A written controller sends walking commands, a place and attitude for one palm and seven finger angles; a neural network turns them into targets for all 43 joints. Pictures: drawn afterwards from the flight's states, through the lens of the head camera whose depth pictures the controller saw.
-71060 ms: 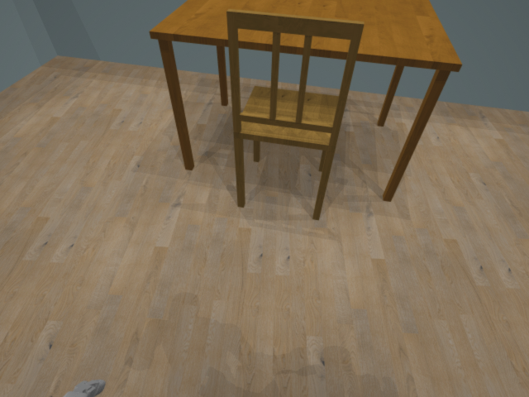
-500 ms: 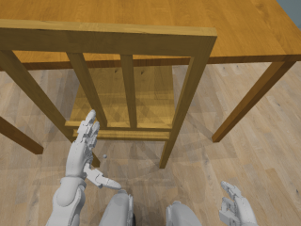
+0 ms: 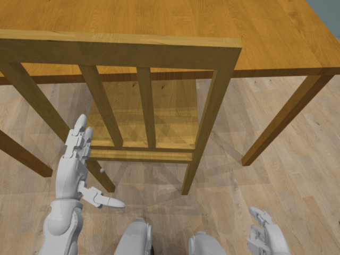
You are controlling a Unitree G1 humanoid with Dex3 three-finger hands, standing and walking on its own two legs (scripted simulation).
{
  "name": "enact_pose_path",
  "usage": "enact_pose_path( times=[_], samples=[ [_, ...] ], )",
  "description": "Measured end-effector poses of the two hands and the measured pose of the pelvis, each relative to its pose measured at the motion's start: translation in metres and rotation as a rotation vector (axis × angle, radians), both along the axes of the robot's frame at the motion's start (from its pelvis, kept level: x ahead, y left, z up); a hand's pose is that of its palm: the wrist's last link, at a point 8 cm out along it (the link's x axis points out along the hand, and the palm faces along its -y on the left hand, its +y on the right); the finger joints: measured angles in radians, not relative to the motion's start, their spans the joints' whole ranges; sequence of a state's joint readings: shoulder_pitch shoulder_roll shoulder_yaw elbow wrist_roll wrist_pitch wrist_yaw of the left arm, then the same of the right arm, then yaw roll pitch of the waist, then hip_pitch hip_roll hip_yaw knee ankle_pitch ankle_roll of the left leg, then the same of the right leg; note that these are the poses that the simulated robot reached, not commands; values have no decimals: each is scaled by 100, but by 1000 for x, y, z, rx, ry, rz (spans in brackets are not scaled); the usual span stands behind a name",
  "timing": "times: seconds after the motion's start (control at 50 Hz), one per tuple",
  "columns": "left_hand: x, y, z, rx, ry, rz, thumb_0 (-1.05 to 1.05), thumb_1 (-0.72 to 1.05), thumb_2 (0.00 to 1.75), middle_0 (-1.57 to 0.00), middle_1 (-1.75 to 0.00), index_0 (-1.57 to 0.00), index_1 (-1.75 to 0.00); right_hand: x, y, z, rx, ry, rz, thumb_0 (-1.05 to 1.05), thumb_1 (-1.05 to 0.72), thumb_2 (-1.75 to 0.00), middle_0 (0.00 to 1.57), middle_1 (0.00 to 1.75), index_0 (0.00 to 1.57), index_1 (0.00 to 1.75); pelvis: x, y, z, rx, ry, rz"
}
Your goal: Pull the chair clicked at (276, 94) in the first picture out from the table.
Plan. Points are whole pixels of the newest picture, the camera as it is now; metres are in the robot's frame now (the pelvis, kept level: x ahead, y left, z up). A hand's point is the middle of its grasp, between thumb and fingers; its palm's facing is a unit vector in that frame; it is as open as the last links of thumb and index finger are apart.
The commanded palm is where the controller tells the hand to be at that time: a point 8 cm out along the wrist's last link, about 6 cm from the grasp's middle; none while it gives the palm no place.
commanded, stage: aim the fingers beside a spindle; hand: left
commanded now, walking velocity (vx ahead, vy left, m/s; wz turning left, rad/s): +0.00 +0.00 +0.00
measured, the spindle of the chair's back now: (106, 113) +0.43 +0.17 +0.05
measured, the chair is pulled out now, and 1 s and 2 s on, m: -0.09 -0.09 -0.09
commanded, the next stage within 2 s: none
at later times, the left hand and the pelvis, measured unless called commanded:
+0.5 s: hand (120, 188) +0.27 +0.12 -0.01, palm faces -0.09 -1.00 +0.04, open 16.9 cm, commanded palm +0.26 +0.19 +0.03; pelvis +0.00 +0.00 +0.00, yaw +0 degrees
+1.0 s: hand (99, 165) +0.29 +0.16 +0.06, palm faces +0.07 -0.99 -0.09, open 16.9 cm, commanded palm +0.26 +0.20 +0.02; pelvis +0.00 +0.00 +0.00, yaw +0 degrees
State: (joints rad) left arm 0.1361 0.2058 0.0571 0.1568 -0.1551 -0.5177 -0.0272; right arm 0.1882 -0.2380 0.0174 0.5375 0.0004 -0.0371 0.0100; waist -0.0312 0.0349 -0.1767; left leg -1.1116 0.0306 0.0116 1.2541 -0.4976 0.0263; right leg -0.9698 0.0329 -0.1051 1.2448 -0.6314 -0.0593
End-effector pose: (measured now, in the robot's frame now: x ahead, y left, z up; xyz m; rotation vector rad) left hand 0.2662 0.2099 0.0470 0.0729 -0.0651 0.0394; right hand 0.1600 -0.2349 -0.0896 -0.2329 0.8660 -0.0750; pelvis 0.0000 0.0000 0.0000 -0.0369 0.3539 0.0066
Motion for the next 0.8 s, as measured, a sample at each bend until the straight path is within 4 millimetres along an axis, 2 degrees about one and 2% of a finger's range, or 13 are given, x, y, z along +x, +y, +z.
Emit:
enact_pose_path(
  times=[0.06,0.14,0.22,0.28,0.32,0.4,0.44,0.48,0.56,0.64,0.68,0.72,0.8],
  samples=[
    [-1,1,-23,-34,118,-20,-1,-50,30,-6,-8,-6,-8,-1,0,-2,13,5,-3,1,-90,-90,20,30,20,30,-1,0,-1,-1,2,5],
    [-15,-25,-49,-105,240,-112,-1,-50,31,-5,-8,-6,-8,-2,-2,1,-3,-10,-22,1,-90,-90,20,30,20,30,-2,1,-1,-4,4,5],
    [-19,-38,-24,-86,115,-128,-1,-50,30,-6,-8,-6,-8,-4,-3,4,-27,-26,-27,1,-90,-90,20,30,20,30,-2,1,-1,-2,1,-3],
    [-11,-23,4,-23,-30,-61,-1,-50,30,-6,-8,-7,-8,-5,-2,1,-18,-19,-14,1,-91,-90,20,30,20,30,-3,0,-1,0,-4,-2],
    [-4,-9,8,9,-53,-17,-1,-50,30,-6,-8,-7,-8,-6,-1,-2,-3,-8,-1,1,-91,-90,20,30,20,30,-5,-1,-2,0,-3,1],
    [2,-2,-27,-31,124,-22,-1,-50,30,-6,-8,-6,-8,-7,0,-6,22,9,-3,1,-90,-90,20,30,20,30,-6,-1,-4,0,0,6],
    [-4,-11,-47,-74,229,-66,-1,-50,31,-5,-8,-6,-8,-8,-1,-5,16,7,-15,1,-90,-90,20,30,20,30,-6,-1,-3,0,4,5],
    [-12,-24,-55,-102,268,-110,-1,-50,31,-5,-8,-6,-8,-8,-3,-2,0,-2,-27,1,-90,-90,20,30,20,30,-4,0,-3,-2,8,2],
    [-18,-34,-22,-86,111,-115,-1,-50,31,-6,-8,-6,-8,-8,-5,3,-27,-17,-35,1,-90,-90,20,30,20,30,-2,0,0,-1,3,-5],
    [-5,-12,13,2,-70,-30,-1,-50,30,-6,-8,-7,-8,-7,-3,0,-15,-4,-6,1,-91,-90,20,30,20,30,-2,-1,0,-1,2,2],
    [4,-3,5,13,-35,-8,-1,-50,30,-6,-8,-7,-8,-6,-2,-4,1,6,3,1,-91,-90,20,30,20,30,-3,-1,-2,-2,5,6],
    [8,-3,-17,-17,78,-21,-1,-50,30,-6,-8,-6,-8,-5,-2,-7,15,13,0,1,-90,-90,20,30,20,30,-3,0,-3,-1,6,7],
    [-5,-28,-59,-103,288,-115,-1,-50,31,-5,-8,-6,-8,-4,-2,-3,7,2,-22,1,-90,-90,20,30,20,30,-1,1,-3,0,15,3]
  ],
)
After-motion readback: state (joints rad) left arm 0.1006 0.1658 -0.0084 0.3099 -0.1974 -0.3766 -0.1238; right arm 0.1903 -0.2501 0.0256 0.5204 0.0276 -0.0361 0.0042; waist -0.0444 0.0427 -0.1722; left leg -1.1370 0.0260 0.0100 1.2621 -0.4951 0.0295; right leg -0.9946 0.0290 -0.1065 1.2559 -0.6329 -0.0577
